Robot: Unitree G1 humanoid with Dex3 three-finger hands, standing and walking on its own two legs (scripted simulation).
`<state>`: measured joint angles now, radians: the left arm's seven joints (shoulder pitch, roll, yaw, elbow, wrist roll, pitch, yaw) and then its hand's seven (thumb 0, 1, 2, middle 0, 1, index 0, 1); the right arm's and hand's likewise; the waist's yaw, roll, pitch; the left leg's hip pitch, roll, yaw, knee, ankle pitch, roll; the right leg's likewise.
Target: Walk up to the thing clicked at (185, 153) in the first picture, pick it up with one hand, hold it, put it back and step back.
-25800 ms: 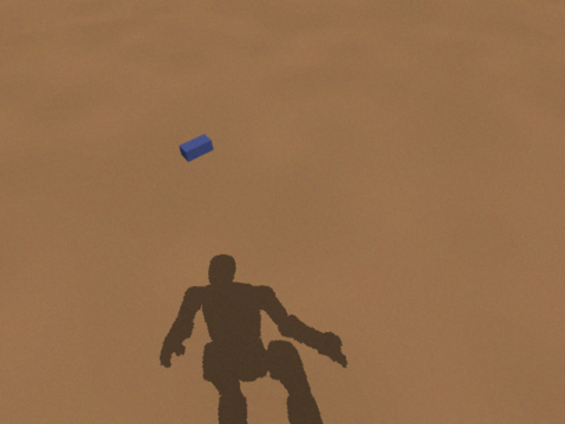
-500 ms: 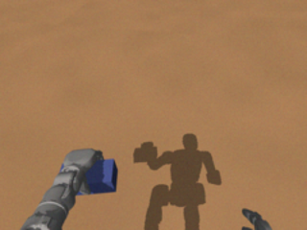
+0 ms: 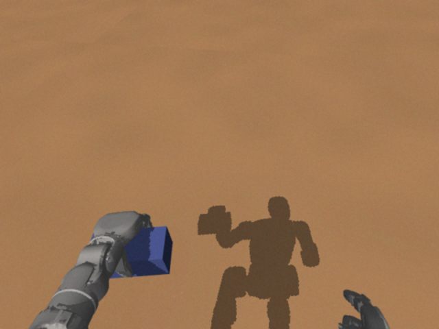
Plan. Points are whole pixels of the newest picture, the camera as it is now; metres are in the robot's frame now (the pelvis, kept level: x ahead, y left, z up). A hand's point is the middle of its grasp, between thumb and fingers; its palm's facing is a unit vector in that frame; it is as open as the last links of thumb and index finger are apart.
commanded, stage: hold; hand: left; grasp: from above
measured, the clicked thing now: (131, 252) +0.30 +0.22 -0.08
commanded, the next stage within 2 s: crouch in 0.62 s
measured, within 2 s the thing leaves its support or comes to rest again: neither
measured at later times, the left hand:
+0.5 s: hand (125, 244) +0.30 +0.22 -0.04, palm faces -0.45 -0.05 -0.89, open 10.4 cm
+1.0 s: hand (128, 251) +0.29 +0.22 -0.07, palm faces -0.47 -0.04 -0.88, open 10.4 cm
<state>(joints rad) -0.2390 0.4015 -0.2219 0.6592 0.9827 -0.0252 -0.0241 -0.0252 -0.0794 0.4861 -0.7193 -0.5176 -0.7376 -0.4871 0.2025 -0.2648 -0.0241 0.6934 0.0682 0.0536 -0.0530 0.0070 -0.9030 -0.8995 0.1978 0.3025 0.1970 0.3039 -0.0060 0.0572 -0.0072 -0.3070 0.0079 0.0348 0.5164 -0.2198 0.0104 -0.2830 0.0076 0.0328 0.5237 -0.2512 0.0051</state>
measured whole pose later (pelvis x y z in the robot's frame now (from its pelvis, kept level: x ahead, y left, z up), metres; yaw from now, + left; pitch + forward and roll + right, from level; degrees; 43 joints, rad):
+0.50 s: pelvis +0.01 +0.00 +0.00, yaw +0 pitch +0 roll +0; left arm -0.23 0.40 -0.22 0.64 0.99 -0.02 -0.02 -0.03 -0.08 0.49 -0.72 -0.52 -0.74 -0.49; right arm 0.18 -0.26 -0.02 0.70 0.07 0.07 -0.06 0.01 -0.91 -0.90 0.20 0.30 0.20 0.30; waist 0.00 0.05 0.00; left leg -0.28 0.01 0.03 0.48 -0.21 0.01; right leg -0.25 0.01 0.03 0.49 -0.25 0.00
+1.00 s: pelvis +0.01 +0.00 +0.00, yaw +1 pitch +2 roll +0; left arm -0.25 0.39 -0.20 0.75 1.04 -0.06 0.07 -0.03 -0.05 0.47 -0.70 -0.53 -0.71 -0.51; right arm 0.19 -0.25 -0.03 0.69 0.06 0.08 -0.05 0.01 -0.89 -0.90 0.20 0.30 0.20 0.30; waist -0.02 0.03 0.00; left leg -0.34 0.00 0.02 0.52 -0.23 0.01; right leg -0.31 0.00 0.02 0.53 -0.27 0.00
